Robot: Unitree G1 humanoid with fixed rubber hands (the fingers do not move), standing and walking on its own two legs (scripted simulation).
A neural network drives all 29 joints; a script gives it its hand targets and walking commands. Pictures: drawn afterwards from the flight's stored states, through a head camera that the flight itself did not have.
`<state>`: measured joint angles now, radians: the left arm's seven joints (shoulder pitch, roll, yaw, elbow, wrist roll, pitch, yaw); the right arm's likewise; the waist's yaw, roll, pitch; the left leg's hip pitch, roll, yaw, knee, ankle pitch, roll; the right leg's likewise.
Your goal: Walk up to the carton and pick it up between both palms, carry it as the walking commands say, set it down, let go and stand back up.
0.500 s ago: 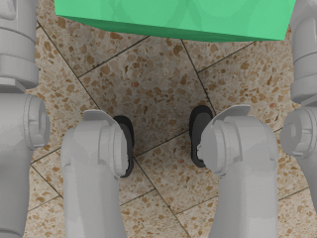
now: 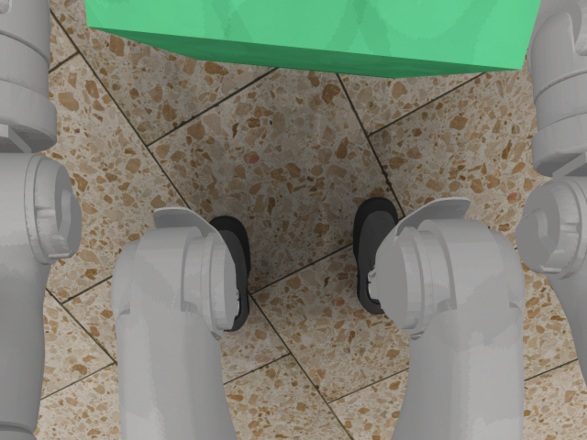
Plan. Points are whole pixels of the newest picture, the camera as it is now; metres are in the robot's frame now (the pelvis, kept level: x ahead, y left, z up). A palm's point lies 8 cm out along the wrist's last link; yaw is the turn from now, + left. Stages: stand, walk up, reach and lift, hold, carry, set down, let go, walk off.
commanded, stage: reach and lift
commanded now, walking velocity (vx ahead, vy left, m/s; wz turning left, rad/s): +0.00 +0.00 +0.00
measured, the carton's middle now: out of the picture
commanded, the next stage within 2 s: none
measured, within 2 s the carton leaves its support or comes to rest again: leaves its support in 1.16 s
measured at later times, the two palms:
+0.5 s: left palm out of the picture +0.58 +0.17 -0.15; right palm out of the picture +0.54 -0.20 -0.17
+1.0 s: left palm out of the picture +0.57 +0.17 -0.16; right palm out of the picture +0.54 -0.20 -0.17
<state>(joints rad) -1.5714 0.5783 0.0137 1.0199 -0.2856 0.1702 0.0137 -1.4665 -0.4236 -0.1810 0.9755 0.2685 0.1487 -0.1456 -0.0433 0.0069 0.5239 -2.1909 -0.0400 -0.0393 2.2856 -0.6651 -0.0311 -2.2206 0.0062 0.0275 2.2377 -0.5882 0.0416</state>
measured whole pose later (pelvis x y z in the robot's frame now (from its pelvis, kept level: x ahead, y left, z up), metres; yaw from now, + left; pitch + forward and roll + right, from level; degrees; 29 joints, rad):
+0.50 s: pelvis +0.00 +0.00 +0.01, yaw -1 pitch +33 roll -2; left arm -1.59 0.48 -0.05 1.01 -0.25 0.15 0.08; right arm -1.48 -0.39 -0.15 1.01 0.26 0.13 -0.15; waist -0.02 -0.01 0.52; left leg -2.16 -0.03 -0.04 2.26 -0.66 -0.02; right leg -2.19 0.02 0.03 2.20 -0.58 0.05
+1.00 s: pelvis -0.01 +0.01 +0.00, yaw -1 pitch +32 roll -2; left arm -1.64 0.45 0.00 1.10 -0.21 0.21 0.04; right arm -1.53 -0.41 -0.14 1.06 0.30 0.16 -0.13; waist -0.03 -0.01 0.53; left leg -2.21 -0.03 -0.03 2.28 -0.62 0.00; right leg -2.22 0.02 0.04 2.22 -0.55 0.06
